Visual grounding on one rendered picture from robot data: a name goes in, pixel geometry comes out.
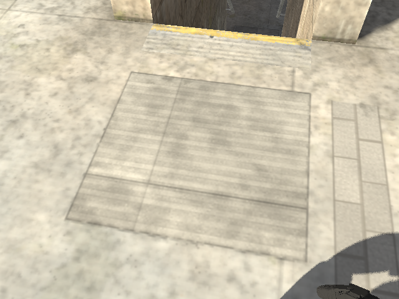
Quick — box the right robot hand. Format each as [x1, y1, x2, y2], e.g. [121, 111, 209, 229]
[317, 283, 379, 299]

